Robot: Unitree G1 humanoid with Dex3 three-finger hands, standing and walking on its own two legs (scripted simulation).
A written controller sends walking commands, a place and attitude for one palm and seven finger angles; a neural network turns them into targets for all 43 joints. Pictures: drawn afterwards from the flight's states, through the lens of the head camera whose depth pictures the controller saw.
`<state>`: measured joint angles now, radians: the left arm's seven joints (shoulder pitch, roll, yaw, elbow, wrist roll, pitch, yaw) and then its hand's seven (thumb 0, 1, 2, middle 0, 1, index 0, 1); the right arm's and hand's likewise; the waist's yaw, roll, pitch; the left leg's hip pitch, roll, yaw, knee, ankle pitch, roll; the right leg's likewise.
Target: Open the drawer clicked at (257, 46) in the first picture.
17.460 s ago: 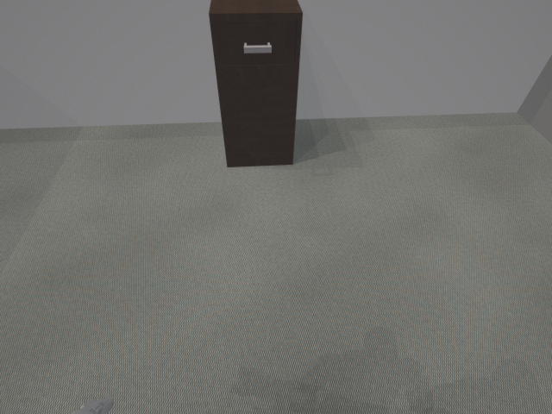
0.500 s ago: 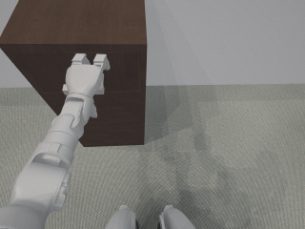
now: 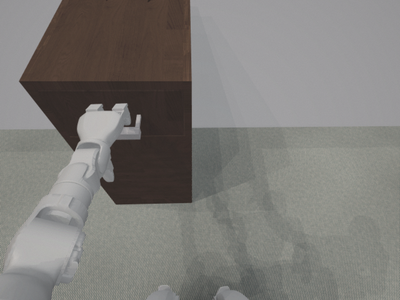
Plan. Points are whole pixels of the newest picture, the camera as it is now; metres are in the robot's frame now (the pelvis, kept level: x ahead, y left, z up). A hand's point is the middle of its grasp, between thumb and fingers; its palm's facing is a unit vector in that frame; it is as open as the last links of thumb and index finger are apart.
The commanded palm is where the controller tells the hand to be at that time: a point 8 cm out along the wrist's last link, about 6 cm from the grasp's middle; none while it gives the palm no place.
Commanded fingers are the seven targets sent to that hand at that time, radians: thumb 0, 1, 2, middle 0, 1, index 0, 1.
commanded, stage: move the hooked fingers above the handle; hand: left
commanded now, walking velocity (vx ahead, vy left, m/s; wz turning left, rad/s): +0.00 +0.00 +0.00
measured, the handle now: (118, 126) +0.54 +0.19 -0.04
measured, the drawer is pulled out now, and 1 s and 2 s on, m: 0.00 0.00 0.00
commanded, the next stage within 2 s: lower the fingers behind the handle in 0.70 s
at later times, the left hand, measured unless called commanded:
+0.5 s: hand (123, 138) +0.46 +0.15 +0.01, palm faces -0.19 -0.11 -0.98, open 13.7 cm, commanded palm +0.46 +0.17 +0.07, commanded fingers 0.00 -0.50 0.30 -0.30 -1.20 -0.30 -1.20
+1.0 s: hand (134, 129) +0.48 +0.13 +0.01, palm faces -0.11 -0.13 -0.98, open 13.8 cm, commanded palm +0.47 +0.17 +0.06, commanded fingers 0.00 -0.50 0.30 -0.30 -1.20 -0.30 -1.20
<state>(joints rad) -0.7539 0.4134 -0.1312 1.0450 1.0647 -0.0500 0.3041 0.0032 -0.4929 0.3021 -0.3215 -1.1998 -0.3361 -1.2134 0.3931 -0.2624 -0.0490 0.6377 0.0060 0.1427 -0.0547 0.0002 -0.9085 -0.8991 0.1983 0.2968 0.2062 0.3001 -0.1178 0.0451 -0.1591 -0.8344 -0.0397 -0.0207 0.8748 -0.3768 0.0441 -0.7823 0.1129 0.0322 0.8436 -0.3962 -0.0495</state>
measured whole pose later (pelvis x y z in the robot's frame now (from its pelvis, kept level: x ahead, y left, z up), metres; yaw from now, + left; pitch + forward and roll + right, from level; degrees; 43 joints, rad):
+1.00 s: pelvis +0.01 +0.01 +0.00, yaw +0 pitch +19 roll -2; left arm -0.79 0.31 -0.13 1.02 1.07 -0.06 0.28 0.00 -0.49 0.30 -0.32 -1.20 -0.32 -1.20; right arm 0.33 -0.22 -0.03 0.66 -0.02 0.17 -0.04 0.00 -0.91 -0.90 0.20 0.30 0.21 0.30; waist -0.15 0.04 -0.19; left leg -0.82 -0.05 -0.02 0.89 -0.41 0.06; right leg -0.76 0.11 0.04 0.85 -0.42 -0.04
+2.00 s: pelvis +0.00 +0.01 -0.04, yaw +0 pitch +27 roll -3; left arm -0.82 0.39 -0.09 1.14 1.12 -0.01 0.45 0.00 -0.49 0.30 -0.31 -1.20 -0.34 -1.21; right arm 0.35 -0.22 -0.04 0.69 -0.04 0.11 -0.02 0.00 -0.91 -0.90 0.20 0.30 0.21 0.30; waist -0.16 0.06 -0.21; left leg -1.10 -0.04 -0.03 1.10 -0.47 0.05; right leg -1.03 0.12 0.00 1.06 -0.49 -0.04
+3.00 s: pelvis +0.01 +0.01 -0.04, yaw -1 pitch +27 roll -3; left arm -0.81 0.36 -0.10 1.12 1.10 0.05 0.48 0.00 0.42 0.70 -0.38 -1.30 -0.37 -1.29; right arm 0.33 -0.22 -0.05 0.69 -0.04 0.14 0.00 0.00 -0.91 -0.90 0.20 0.30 0.21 0.30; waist -0.15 0.07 -0.22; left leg -1.08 -0.04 -0.03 1.10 -0.48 0.05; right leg -1.01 0.12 0.01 1.04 -0.49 -0.04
